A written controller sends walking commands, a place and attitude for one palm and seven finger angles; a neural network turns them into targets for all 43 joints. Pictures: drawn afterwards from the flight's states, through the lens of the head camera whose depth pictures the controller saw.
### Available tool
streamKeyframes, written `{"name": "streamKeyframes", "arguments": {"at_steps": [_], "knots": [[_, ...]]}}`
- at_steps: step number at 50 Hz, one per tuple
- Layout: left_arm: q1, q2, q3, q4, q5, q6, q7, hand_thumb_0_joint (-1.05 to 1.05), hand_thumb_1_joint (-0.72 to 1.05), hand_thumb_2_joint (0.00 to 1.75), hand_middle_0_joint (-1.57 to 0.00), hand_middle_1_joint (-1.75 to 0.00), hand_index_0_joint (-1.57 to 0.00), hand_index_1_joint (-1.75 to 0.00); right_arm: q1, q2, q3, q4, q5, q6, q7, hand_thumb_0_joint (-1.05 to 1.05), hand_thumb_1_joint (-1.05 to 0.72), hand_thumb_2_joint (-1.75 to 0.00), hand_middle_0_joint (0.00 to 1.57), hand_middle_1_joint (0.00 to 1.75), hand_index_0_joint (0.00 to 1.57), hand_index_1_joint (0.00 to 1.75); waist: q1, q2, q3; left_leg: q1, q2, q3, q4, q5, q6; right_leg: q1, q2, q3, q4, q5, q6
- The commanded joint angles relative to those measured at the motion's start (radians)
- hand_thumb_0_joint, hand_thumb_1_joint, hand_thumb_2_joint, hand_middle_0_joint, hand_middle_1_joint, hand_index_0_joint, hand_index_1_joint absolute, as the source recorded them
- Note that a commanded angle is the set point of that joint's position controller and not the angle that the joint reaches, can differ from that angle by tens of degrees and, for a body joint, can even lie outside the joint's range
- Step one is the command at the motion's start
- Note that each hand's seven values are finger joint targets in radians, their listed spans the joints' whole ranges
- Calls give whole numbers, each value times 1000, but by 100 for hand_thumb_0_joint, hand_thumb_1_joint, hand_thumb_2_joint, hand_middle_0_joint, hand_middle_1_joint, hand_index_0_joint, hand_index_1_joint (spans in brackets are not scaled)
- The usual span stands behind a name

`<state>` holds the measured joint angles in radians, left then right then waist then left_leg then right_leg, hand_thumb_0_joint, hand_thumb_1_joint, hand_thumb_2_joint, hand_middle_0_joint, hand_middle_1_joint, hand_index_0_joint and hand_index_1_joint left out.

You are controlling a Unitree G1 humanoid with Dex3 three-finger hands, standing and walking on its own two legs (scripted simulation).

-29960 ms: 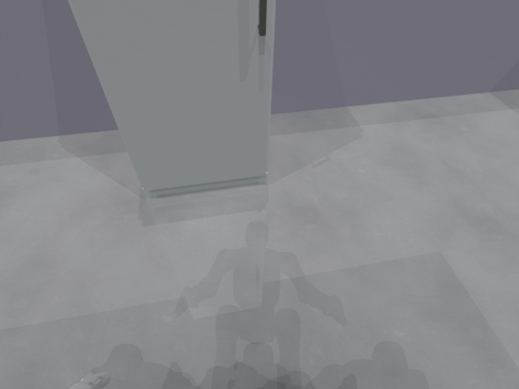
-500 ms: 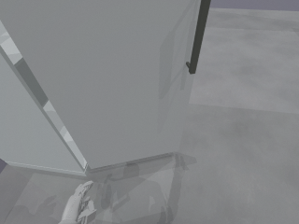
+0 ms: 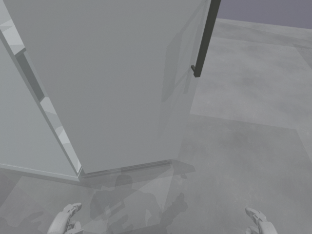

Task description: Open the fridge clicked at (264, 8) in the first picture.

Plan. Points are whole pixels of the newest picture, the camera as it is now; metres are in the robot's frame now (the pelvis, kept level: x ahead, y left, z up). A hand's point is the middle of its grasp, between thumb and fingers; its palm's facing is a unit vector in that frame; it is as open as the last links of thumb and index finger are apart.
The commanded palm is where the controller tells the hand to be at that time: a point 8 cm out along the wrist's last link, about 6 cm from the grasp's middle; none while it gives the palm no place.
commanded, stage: let the arm hang, fingers relaxed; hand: right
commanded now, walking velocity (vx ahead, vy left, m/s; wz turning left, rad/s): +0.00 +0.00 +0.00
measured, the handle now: (202, 39) +0.69 -0.10 +0.19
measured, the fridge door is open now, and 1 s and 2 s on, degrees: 69 69 69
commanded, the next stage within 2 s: look to check the result in 0.90 s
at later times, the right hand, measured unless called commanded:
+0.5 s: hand out of the picture -0.03 -0.20 -0.16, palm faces -0.01 +0.97 -0.25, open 7.3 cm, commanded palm none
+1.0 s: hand out of the picture +0.10 -0.22 -0.14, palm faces -0.04 +0.95 -0.30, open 7.4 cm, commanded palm none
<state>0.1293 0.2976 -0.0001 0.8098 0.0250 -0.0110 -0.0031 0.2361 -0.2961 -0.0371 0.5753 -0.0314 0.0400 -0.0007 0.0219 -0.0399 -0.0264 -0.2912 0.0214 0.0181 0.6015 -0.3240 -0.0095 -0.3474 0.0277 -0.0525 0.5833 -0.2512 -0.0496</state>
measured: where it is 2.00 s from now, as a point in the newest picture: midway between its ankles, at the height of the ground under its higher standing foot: outside the picture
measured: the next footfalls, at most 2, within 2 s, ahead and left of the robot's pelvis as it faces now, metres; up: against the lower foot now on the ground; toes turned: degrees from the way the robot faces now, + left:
none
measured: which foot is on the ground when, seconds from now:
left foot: down 0.00-1.00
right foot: down 0.00-1.00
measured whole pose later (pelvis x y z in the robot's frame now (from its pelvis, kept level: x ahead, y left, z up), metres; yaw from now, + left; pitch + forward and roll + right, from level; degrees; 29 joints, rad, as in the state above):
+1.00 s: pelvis +0.01 +0.01 +0.02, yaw +0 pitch -1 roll +0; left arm 0.11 0.30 0.02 1.11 0.02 -0.01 0.01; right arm 0.10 -0.30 -0.01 1.11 -0.02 -0.02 0.00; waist 0.02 0.00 0.03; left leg -0.13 0.00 0.03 0.34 -0.20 0.01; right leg -0.20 0.01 -0.04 0.36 -0.15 -0.03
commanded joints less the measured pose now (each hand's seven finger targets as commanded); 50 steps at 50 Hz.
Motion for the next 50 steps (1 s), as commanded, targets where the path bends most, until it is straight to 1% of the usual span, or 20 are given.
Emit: {"name": "streamKeyframes", "arguments": {"at_steps": [1, 2, 3, 6, 8, 10, 13, 15, 16, 20, 23, 25, 29, 32, 34, 36, 38, 39, 48, 50], "knots": [[30, 83, 26, -16, 8, 7, 7, 0, 90, 90, -20, -30, -20, -30, -17, -101, 2, 123, 3, -37, -10, 0, -90, -90, 20, 30, 20, 30, -2, 106, 17, -28, 96, -143, -216, 1, 73, 66, -92, 134, -137, 38, 4], [39, 84, 23, 5, 7, 8, 8, 0, 90, 90, -20, -30, -20, -30, -13, -107, 6, 169, 4, -39, -12, 0, -90, -90, 20, 30, 20, 30, -4, 61, 3, -9, 88, -136, -216, 21, 68, 86, -98, 137, -149, 62, 7], [47, 70, 22, 32, 5, 7, 12, 0, 90, 90, -20, -30, -20, -30, -6, -92, 8, 216, 8, -42, -12, 0, -90, -90, 20, 30, 20, 30, -5, 7, -8, 16, 82, -130, -218, 29, 64, 87, -106, 138, -168, 56, 7], [70, 46, 25, 96, 4, 6, 24, 0, 90, 90, -20, -30, -20, -30, 36, -62, 0, 334, 10, -48, -16, 0, -90, -90, 20, 30, 20, 30, -17, -105, -16, 71, 68, -117, -237, 63, 66, 81, -112, 138, -198, 20, 7], [90, 47, 29, 128, 0, 6, 30, 0, 90, 90, -20, -30, -20, -30, 47, -66, 0, 387, 13, -52, -16, 0, -90, -90, 20, 30, 20, 30, -18, -103, -18, 95, 70, -114, -258, 76, 70, 81, -118, 139, -199, 15, 7], [114, 42, 33, 160, -2, 8, 33, 0, 90, 90, -20, -30, -20, -30, 54, -60, 3, 432, 14, -54, -15, 0, -90, -90, 20, 30, 20, 30, -16, -82, 13, 75, 74, -116, -284, 35, 75, 78, -117, 140, -211, -34, 7], [153, 40, 39, 196, -5, 10, 38, 0, 90, 90, -20, -30, -20, -30, 57, -48, 7, 480, 15, -55, -16, 0, -90, -90, 20, 30, 20, 30, -9, -12, 40, 53, 70, -109, -300, 16, 76, 91, -125, 146, -220, -37, 2], [172, 40, 42, 216, -3, 11, 40, 0, 90, 90, -20, -30, -20, -30, 61, -41, 7, 502, 15, -52, -18, 0, -90, -90, 20, 30, 20, 30, -10, -11, 63, 44, 64, -98, -296, -7, 73, 79, -130, 151, -238, -72, 1], [174, 41, 43, 224, -3, 12, 40, 0, 90, 90, -20, -30, -20, -30, 66, -41, 7, 512, 14, -51, -18, 0, -90, -90, 20, 30, 20, 30, -12, 5, 69, 45, 61, -97, -296, -20, 73, 70, -133, 154, -246, -90, -2], [180, 50, 50, 236, -3, 9, 38, 0, 90, 90, -20, -30, -20, -30, 59, -52, 2, 527, 13, -53, -19, 0, -90, -90, 20, 30, 20, 30, -14, 50, 79, 39, 66, -100, -298, -48, 73, 65, -129, 153, -250, -94, -4], [176, 49, 51, 242, -2, 7, 36, 0, 90, 90, -20, -30, -20, -30, 42, -64, -1, 527, 11, -55, -20, 0, -90, -90, 20, 30, 20, 30, -14, 63, 83, 38, 71, -107, -304, -51, 74, 65, -126, 148, -247, -75, -3], [165, 55, 52, 246, 0, 6, 35, 0, 90, 90, -20, -30, -20, -30, 30, -65, -2, 526, 11, -53, -20, 0, -90, -90, 20, 30, 20, 30, -15, 46, 98, 18, 68, -103, -298, -56, 71, 68, -130, 155, -262, -88, -3], [136, 69, 52, 245, 0, -1, 32, 0, 90, 90, -20, -30, -20, -30, -2, -85, -5, 518, 11, -57, -19, 0, -90, -90, 20, 30, 20, 30, -18, 31, 74, 61, 69, -99, -284, 12, 68, 67, -137, 165, -278, -50, -3], [103, 93, 51, 240, -3, -10, 32, 0, 90, 90, -20, -30, -20, -30, -22, -102, -7, 508, 10, -64, -18, 0, -90, -90, 20, 30, 20, 30, -24, 28, 43, 93, 73, -93, -275, 107, 63, 101, -144, 162, -267, 61, -3], [82, 96, 49, 245, -3, -12, 30, 0, 90, 90, -20, -30, -20, -30, -50, -109, -7, 503, 12, -66, -17, 0, -90, -90, 20, 30, 20, 30, -20, 24, 40, 104, 77, -90, -274, 137, 59, 115, -147, 160, -273, 104, 1], [57, 111, 51, 244, -3, -11, 29, 0, 90, 90, -20, -30, -20, -30, -69, -122, -8, 500, 13, -67, -16, 0, -90, -90, 20, 30, 20, 30, -20, 15, 38, 107, 81, -92, -287, 131, 57, 128, -147, 158, -279, 99, 5], [40, 124, 53, 243, -4, -13, 27, 0, 90, 90, -20, -30, -20, -30, -88, -138, -9, 496, 12, -71, -15, 0, -90, -90, 20, 30, 20, 30, -17, 28, 30, 110, 87, -97, -295, 151, 57, 145, -145, 154, -273, 127, 7], [28, 134, 51, 243, -4, -12, 26, 0, 90, 90, -20, -30, -20, -30, -98, -144, -9, 493, 13, -71, -14, 0, -90, -90, 20, 30, 20, 30, -16, 15, 36, 108, 88, -98, -303, 139, 56, 148, -146, 154, -280, 117, 9], [-39, 193, 51, 241, -6, -15, 23, 0, 90, 90, -20, -30, -20, -30, -156, -194, -9, 490, 15, -78, -8, 0, -90, -90, 20, 30, 20, 30, -11, 22, -2, 139, 97, -102, -326, 193, 53, 205, -152, 151, -286, 185, 17], [-48, 204, 51, 243, -6, -16, 22, 0, 90, 90, -20, -30, -20, -30, -157, -203, -8, 493, 16, -79, -7, 0, -90, -90, 20, 30, 20, 30, -12, 21, -24, 151, 101, -104, -332, 206, 53, 224, -154, 149, -286, 197, 17]]}}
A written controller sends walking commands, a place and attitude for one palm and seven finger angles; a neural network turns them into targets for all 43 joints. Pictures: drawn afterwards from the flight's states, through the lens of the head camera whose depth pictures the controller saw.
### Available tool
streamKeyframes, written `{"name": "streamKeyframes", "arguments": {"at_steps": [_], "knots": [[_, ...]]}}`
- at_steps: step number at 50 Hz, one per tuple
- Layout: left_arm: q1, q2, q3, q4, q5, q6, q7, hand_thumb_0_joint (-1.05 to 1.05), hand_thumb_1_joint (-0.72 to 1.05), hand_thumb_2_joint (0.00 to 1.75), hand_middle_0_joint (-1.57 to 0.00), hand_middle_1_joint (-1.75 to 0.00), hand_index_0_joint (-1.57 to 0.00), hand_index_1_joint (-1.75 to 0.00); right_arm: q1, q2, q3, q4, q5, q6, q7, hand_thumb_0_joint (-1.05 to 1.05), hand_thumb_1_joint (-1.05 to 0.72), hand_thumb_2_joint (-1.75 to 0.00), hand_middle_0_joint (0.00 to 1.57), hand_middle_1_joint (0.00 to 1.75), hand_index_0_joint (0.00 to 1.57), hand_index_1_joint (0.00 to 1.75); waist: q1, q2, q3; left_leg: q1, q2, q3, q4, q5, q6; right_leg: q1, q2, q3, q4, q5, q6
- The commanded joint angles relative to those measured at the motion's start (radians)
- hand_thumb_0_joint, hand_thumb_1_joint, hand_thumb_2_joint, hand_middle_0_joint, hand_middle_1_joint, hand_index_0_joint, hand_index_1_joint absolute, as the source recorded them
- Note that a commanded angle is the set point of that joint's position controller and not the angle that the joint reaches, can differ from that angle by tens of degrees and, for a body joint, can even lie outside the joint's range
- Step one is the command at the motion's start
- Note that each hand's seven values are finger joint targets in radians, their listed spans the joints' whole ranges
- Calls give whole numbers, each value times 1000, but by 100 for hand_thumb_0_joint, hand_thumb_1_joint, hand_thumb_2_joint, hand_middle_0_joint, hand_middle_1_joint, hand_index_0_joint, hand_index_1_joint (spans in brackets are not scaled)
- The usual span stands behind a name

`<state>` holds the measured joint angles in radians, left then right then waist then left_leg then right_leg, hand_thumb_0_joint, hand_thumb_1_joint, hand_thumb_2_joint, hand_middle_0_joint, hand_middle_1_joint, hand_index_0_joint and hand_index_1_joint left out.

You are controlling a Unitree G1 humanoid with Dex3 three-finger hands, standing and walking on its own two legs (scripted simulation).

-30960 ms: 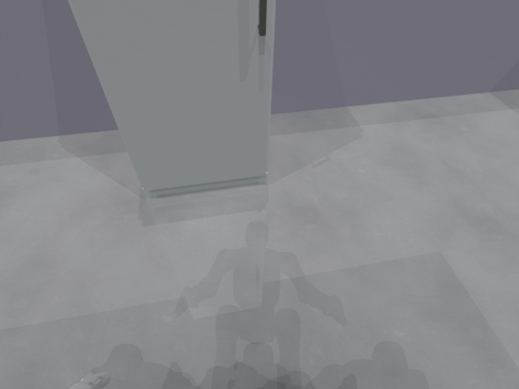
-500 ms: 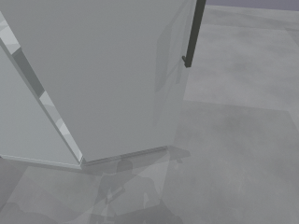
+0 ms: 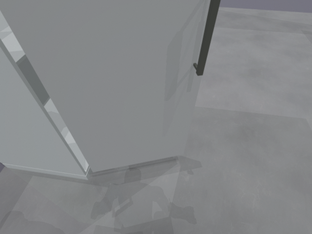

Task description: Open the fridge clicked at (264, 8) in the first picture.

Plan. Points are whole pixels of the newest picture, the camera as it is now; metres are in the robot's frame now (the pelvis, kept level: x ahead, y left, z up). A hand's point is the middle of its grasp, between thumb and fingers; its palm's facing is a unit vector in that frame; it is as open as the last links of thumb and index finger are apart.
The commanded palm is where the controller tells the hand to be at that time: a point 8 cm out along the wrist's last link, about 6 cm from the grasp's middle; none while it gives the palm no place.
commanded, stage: look to check the result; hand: right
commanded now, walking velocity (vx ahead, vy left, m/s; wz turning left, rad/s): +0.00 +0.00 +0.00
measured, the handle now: (204, 37) +0.69 -0.11 +0.17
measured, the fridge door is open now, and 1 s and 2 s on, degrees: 69 69 69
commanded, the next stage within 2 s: stand and wait in 0.46 s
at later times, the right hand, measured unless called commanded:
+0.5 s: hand out of the picture +0.10 -0.23 -0.16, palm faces -0.04 +0.94 -0.33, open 7.4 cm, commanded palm none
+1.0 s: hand out of the picture +0.12 -0.21 -0.15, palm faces -0.05 +0.94 -0.33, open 7.4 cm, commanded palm none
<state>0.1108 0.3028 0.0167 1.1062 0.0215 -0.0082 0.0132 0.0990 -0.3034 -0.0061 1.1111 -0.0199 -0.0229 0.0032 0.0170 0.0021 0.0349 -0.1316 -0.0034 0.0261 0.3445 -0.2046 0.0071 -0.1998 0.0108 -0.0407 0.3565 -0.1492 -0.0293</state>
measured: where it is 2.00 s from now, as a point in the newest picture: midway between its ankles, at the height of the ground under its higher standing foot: outside the picture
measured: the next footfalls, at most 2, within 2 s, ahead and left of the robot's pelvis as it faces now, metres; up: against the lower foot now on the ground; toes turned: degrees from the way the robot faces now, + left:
none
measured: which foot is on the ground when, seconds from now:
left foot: down 0.00-1.00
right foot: down 0.00-1.00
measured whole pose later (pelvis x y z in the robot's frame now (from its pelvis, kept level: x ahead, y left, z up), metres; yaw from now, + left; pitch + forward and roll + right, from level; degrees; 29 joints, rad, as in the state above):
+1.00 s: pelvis +0.03 +0.03 +0.00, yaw +1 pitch -1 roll +0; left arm 0.11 0.32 0.01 1.13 0.02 0.00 0.02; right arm 0.10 -0.32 0.00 1.12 -0.01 -0.03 0.00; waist 0.02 0.00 0.04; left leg -0.05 -0.04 0.02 0.28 -0.22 0.04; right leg -0.12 -0.02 -0.05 0.30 -0.17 0.01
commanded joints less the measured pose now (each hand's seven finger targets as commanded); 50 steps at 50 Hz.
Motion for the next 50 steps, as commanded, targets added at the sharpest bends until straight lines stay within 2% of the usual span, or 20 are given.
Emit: {"name": "streamKeyframes", "arguments": {"at_steps": [1, 12, 32, 35, 39, 41, 43, 50], "knots": [[-31, 203, 33, -55, -4, -19, 6, 0, 90, 90, -20, -30, -20, -30, -27, -200, -38, -43, 5, -16, -11, 0, -90, -90, 20, 30, 20, 30, -6, -17, -88, -3, 127, -112, -76, 95, 36, 79, -137, 141, -59, 105, -3], [-54, 232, 27, -49, -7, -16, 6, 0, 90, 90, -20, -30, -20, -30, -30, -226, -34, -32, 7, -16, -12, 0, -90, -90, 20, 30, 20, 30, -6, -4, -96, 15, 132, -113, -90, 160, 35, 125, -144, 132, -59, 163, 0], [-41, 218, 26, -45, -7, -18, 13, 0, 90, 90, -20, -30, -20, -30, -23, -219, -40, -41, 8, -21, -22, 0, -90, -90, 20, 30, 20, 30, -7, -7, -104, 60, 136, -112, -75, 318, 37, 152, -147, 109, -44, 258, 8], [-37, 215, 27, -42, -6, -17, 13, 0, 90, 90, -20, -30, -20, -30, -30, -217, -40, -43, 9, -19, -22, 0, -90, -90, 20, 30, 20, 30, -5, -16, -96, 62, 135, -115, -77, 309, 39, 147, -148, 106, -53, 245, 11], [-34, 212, 28, -41, -6, -15, 13, 0, 90, 90, -20, -30, -20, -30, -30, -215, -41, -43, 9, -19, -22, 0, -90, -90, 20, 30, 20, 30, -6, 3, -77, 53, 135, -119, -85, 302, 36, 141, -147, 103, -58, 213, 12], [-36, 215, 27, -41, -6, -15, 13, 0, 90, 90, -20, -30, -20, -30, -29, -217, -40, -45, 10, -20, -20, 0, -90, -90, 20, 30, 20, 30, -6, -6, -80, 54, 135, -122, -88, 291, 36, 144, -146, 102, -58, 204, 12], [-26, 214, 27, -40, -6, -16, 14, 0, 90, 90, -20, -30, -20, -30, -27, -219, -41, -44, 10, -21, -22, 0, -90, -90, 20, 30, 20, 30, -5, 3, -101, 69, 136, -123, -80, 333, 37, 152, -147, 101, -51, 229, 12], [-23, 216, 27, -39, -6, -13, 15, 0, 90, 90, -20, -30, -20, -30, -28, -220, -42, -44, 11, -20, -22, 0, -90, -90, 20, 30, 20, 30, -4, 2, -82, 61, 134, -129, -91, 320, 36, 148, -148, 93, -57, 196, 14]]}}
